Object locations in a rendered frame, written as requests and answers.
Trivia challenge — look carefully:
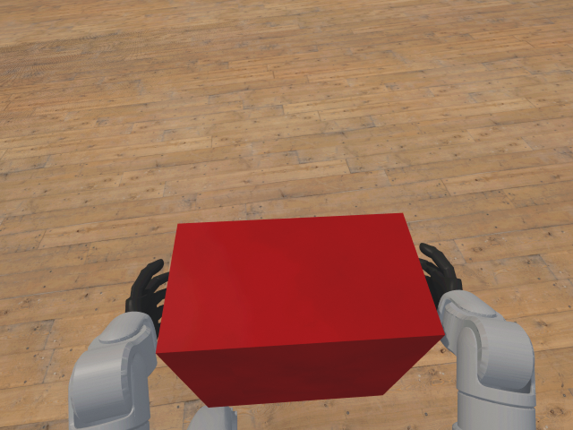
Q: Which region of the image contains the left robot thigh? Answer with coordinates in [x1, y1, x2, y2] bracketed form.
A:
[187, 406, 237, 430]

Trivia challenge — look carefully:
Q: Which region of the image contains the robot left forearm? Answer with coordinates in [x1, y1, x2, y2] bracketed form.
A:
[68, 312, 158, 430]

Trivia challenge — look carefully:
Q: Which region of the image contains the carton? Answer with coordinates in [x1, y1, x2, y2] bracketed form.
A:
[156, 213, 445, 408]

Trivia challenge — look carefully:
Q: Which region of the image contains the robot left hand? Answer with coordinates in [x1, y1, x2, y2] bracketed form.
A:
[125, 259, 169, 339]

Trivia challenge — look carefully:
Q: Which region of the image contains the robot right hand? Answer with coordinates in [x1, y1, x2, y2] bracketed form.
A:
[419, 243, 463, 310]

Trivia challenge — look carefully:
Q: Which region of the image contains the robot right forearm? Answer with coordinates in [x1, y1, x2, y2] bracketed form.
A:
[437, 290, 536, 430]

